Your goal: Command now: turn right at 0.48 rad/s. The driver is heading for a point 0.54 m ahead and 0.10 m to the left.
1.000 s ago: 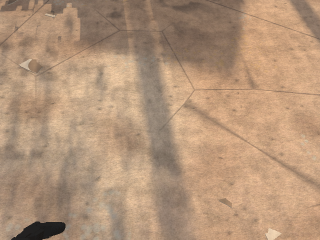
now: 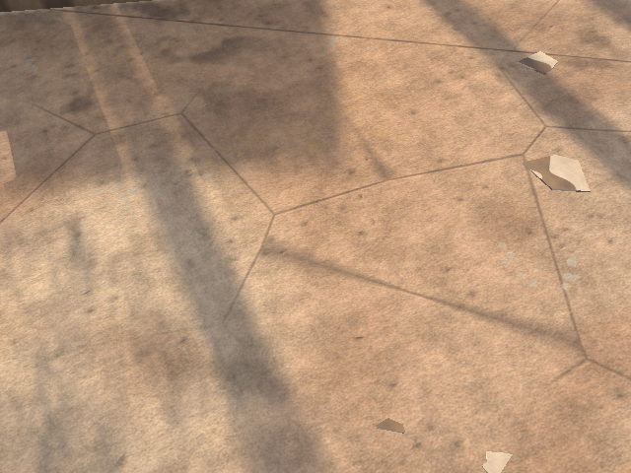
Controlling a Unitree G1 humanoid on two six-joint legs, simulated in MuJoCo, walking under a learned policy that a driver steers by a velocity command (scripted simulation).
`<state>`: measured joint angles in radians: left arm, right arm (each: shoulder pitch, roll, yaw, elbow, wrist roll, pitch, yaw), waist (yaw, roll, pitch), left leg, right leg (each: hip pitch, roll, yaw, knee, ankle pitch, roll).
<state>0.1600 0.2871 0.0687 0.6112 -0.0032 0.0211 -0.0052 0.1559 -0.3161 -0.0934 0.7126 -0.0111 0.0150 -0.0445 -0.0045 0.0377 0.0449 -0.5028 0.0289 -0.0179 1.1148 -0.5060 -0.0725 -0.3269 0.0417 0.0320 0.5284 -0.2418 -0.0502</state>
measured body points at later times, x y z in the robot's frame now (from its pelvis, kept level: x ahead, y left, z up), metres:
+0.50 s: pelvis +0.05 +0.01 +0.01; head +0.07 +0.02 +0.46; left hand +0.22 +0.27 -0.09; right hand +0.09 -0.26 -0.11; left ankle +0.01 +0.14 -0.74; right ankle +0.06 -0.11 -0.71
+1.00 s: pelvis +0.20 +0.02 -0.01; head +0.24 +0.04 +0.44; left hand +0.17 +0.33 -0.12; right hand +0.49 -0.13 -0.08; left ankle +0.26 +0.15 -0.73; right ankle +0.13 -0.12 -0.73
